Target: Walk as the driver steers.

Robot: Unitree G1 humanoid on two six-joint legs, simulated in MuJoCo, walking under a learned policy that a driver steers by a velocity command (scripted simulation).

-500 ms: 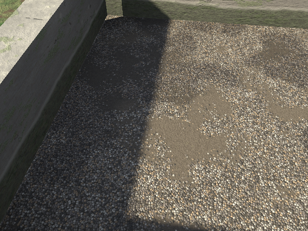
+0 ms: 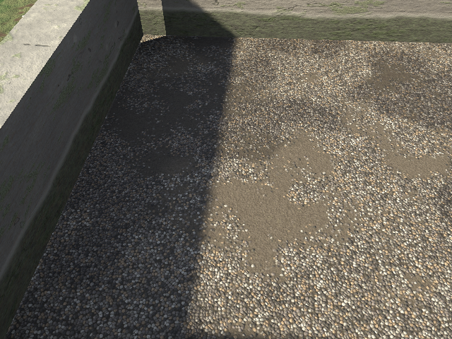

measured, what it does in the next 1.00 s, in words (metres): shifts its weight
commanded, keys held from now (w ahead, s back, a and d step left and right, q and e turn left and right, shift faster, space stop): w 0.20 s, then no key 0.80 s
